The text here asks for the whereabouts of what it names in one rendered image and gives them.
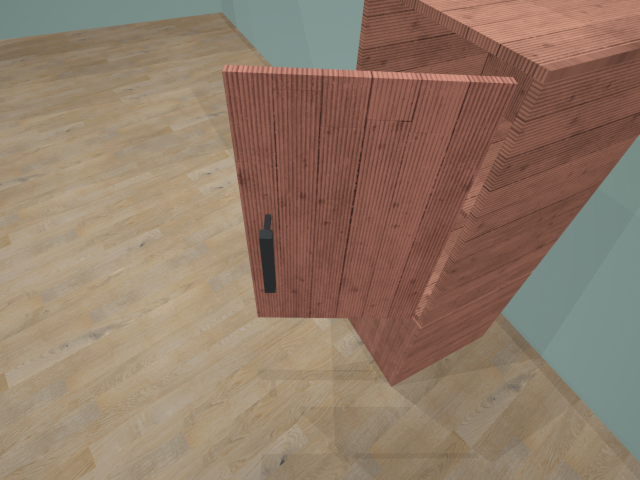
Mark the handle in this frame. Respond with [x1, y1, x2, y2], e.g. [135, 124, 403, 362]
[259, 214, 276, 293]

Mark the cupboard door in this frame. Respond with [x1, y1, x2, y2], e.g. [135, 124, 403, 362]
[222, 65, 518, 319]

